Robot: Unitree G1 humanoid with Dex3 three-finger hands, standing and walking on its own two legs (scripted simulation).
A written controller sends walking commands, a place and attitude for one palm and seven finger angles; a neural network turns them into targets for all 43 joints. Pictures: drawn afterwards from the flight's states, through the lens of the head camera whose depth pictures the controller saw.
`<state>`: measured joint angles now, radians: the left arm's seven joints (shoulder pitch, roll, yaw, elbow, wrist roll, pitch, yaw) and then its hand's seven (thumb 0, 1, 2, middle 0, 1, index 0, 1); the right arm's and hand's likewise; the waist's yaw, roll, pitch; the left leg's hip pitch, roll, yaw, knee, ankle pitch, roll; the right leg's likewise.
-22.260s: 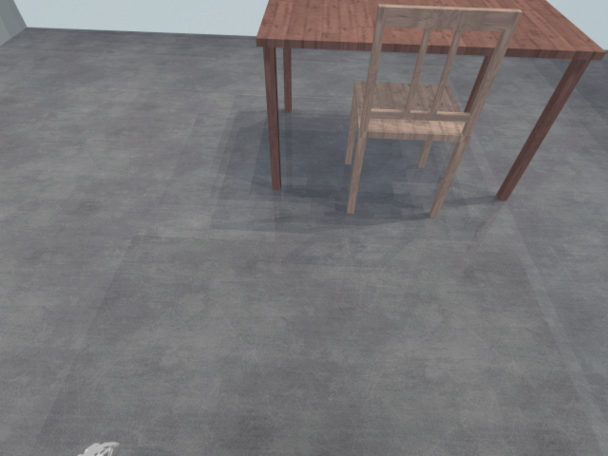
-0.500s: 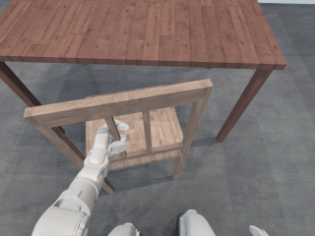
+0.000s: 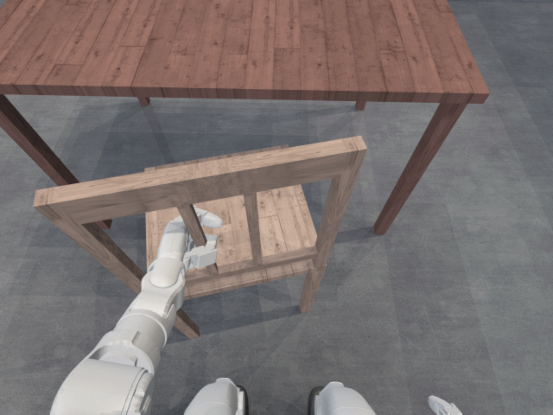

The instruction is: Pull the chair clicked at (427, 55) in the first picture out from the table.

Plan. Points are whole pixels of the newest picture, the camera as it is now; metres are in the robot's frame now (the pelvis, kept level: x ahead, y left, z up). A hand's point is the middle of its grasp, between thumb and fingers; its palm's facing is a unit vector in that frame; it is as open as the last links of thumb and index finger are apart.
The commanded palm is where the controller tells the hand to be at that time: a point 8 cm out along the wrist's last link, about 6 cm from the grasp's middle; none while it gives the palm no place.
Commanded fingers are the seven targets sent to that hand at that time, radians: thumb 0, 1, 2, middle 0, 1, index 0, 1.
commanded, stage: step backward, pulling the chair out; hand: left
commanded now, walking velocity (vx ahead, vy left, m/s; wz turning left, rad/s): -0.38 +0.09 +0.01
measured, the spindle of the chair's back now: (201, 242) +0.38 +0.15 -0.08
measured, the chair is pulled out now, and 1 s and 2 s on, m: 0.23 0.43 0.63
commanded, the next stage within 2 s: stop walking, hand still on the chair in 1.20 s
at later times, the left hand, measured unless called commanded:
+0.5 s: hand (202, 291) +0.29 +0.13 -0.06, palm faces -0.02 -0.98 -0.20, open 5.3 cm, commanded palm +0.28 +0.18 -0.05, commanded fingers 0.00 0.90 0.90 -0.50 -1.45 -0.50 -1.45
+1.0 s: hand (182, 381) +0.16 +0.14 -0.06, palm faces -0.04 -0.97 -0.22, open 5.3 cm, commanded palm +0.16 +0.19 -0.05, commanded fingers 0.00 0.90 0.90 -0.50 -1.45 -0.50 -1.45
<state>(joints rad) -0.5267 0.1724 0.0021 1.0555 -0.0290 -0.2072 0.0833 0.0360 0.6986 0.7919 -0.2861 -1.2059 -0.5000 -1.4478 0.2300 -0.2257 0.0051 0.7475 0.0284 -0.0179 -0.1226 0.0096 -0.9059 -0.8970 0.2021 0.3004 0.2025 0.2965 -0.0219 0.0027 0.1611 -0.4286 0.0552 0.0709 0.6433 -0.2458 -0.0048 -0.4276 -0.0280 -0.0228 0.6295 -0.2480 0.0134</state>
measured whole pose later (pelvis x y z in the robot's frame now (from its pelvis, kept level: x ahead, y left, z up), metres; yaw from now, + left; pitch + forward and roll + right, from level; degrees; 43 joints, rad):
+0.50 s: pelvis -0.08 +0.00 +0.01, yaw -2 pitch +2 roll -2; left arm -0.54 0.20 0.06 1.07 -0.02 -0.22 0.08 0.04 0.68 0.80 -0.29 -1.20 -0.50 -1.45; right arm 0.18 -0.21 0.01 0.75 0.02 -0.03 -0.09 0.01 -0.91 -0.90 0.20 0.30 0.20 0.30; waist -0.03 0.03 0.20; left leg -0.40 0.09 0.03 0.60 -0.23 -0.04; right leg -0.34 0.02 -0.03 0.55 -0.22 0.00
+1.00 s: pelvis -0.20 +0.01 +0.01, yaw -3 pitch +1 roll -2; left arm -0.52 0.21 0.06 1.06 -0.02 -0.23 0.08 0.03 0.68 0.80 -0.29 -1.21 -0.50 -1.45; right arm 0.16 -0.20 0.01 0.75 0.02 -0.01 -0.09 0.01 -0.90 -0.90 0.20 0.30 0.21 0.30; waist -0.04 0.05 0.21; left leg -0.42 0.11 -0.01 0.58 -0.17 -0.05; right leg -0.29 0.03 -0.03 0.52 -0.25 0.00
